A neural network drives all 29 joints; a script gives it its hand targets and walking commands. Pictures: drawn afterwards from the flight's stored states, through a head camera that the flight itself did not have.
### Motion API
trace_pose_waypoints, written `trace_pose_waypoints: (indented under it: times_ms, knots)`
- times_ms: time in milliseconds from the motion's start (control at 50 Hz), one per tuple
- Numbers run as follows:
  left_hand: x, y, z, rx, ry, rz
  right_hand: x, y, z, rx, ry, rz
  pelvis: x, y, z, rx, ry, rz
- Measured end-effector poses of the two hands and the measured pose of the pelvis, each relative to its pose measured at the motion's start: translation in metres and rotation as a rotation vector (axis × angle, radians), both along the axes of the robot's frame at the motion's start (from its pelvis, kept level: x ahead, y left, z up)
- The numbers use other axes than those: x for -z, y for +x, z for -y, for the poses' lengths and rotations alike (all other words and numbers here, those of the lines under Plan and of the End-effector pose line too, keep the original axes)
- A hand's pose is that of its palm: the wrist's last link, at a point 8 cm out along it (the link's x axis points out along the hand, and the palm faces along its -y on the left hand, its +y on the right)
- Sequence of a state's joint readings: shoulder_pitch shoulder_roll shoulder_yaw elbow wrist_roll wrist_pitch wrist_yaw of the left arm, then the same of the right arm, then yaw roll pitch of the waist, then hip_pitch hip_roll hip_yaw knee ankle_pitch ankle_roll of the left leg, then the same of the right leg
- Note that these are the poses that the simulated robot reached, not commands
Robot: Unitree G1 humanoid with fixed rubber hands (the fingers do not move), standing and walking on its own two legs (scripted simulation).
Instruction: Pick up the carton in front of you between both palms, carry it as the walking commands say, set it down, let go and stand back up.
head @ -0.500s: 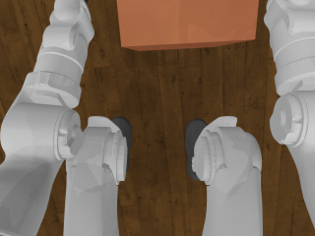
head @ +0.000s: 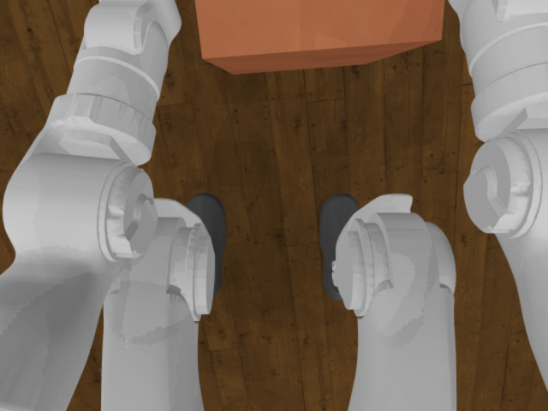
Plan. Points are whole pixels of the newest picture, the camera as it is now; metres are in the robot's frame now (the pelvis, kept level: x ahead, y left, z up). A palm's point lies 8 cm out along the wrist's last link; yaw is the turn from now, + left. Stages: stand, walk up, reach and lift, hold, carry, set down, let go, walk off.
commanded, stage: reach and lift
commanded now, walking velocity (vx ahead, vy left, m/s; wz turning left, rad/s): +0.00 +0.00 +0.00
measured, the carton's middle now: out of the picture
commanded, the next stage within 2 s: none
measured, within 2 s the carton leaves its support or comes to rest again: leaves its support in 0.26 s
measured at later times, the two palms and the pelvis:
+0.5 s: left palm out of the picture +0.53 +0.10 -0.05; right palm out of the picture +0.53 -0.19 -0.04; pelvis +0.01 +0.00 +0.03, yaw -2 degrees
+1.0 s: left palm out of the picture +0.50 +0.11 +0.09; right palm out of the picture +0.48 -0.19 +0.10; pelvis +0.00 +0.01 +0.14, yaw -4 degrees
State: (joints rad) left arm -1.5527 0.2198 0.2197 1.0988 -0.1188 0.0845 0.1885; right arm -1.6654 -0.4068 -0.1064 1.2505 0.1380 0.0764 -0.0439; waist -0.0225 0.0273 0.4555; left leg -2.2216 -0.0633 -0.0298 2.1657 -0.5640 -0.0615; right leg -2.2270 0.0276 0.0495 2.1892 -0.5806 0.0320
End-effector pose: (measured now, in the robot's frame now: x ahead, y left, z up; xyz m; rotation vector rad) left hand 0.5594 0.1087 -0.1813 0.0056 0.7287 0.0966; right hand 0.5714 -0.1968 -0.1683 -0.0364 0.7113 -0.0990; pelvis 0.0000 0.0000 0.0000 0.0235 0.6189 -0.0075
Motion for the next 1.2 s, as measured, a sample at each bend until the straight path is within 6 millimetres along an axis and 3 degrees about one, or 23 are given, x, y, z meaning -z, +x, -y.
trace_pose_waypoints:
  times_ms: [140,300,380,500,580,680,800,900,1040,1200]
  knots:
    - [-0.002,0.002,0.001,0.017,0.003,-0.028,-0.001,0.003,-0.001,-0.049,0.007,-0.017,0.006,0.007,0.004,-0.004,0.012,-0.009]
    - [-0.023,-0.003,-0.004,-0.029,0.021,-0.023,-0.009,-0.017,-0.011,0.016,0.029,-0.005,0.004,0.015,0.009,0.019,0.023,-0.042]
    - [-0.057,-0.014,-0.004,-0.059,-0.010,0.017,-0.044,-0.026,-0.012,0.049,0.067,0.034,-0.005,0.014,0.006,0.024,0.027,-0.060]
    - [-0.128,-0.027,0.005,-0.042,-0.031,0.054,-0.131,-0.038,-0.003,0.057,0.033,0.072,-0.032,0.009,0.002,0.042,0.020,-0.079]
    - [-0.165,-0.034,0.014,-0.003,-0.018,0.040,-0.174,-0.049,0.005,0.060,-0.005,0.058,-0.053,0.002,-0.002,0.053,0.011,-0.090]
    - [-0.195,-0.045,0.016,-0.002,-0.023,0.028,-0.202,-0.065,0.007,0.081,0.001,0.047,-0.076,-0.007,-0.005,0.065,0.012,-0.092]
    - [-0.214,-0.062,0.006,-0.016,-0.011,0.000,-0.214,-0.081,-0.002,0.075,0.016,0.019,-0.102,-0.012,-0.005,0.068,0.012,-0.103]
    - [-0.242,-0.063,-0.003,-0.030,-0.013,0.033,-0.235,-0.084,-0.011,0.090,0.052,0.049,-0.119,-0.010,-0.006,0.066,0.009,-0.099]
    - [-0.285,-0.061,-0.002,0.001,-0.003,0.022,-0.277,-0.090,-0.011,0.105,0.035,0.037,-0.150,0.003,-0.006,0.062,0.001,-0.089]
    - [-0.340,-0.082,-0.001,0.005,-0.025,0.023,-0.339,-0.111,-0.010,0.123,0.033,0.040,-0.202,0.027,-0.006,0.064,-0.006,-0.039]
